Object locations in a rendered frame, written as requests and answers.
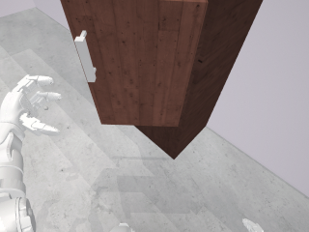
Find handle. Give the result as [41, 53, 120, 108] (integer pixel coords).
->
[74, 30, 97, 82]

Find cupboard door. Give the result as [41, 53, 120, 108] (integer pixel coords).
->
[60, 0, 209, 127]

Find left robot shin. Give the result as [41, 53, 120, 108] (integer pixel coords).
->
[119, 223, 129, 227]

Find left robot hand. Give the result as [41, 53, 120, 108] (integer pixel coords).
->
[0, 74, 62, 136]

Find left robot upper arm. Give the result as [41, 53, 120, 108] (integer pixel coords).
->
[0, 197, 37, 232]

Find left robot forearm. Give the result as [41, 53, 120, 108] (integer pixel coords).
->
[0, 122, 26, 203]

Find right robot hand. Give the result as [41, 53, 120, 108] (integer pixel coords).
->
[242, 218, 264, 232]

